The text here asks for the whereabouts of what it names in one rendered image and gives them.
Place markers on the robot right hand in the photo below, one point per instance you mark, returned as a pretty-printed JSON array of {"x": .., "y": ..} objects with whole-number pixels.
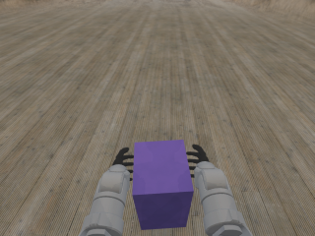
[{"x": 200, "y": 154}]

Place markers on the right robot forearm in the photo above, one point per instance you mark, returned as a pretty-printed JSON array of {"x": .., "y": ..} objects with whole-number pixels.
[{"x": 221, "y": 217}]

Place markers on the left robot forearm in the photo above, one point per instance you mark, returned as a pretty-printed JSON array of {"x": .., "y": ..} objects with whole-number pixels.
[{"x": 105, "y": 218}]

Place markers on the robot left hand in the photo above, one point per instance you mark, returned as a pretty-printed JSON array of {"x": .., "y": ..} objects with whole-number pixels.
[{"x": 120, "y": 157}]

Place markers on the carton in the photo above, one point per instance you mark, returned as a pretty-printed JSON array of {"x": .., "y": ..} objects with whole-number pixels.
[{"x": 162, "y": 187}]

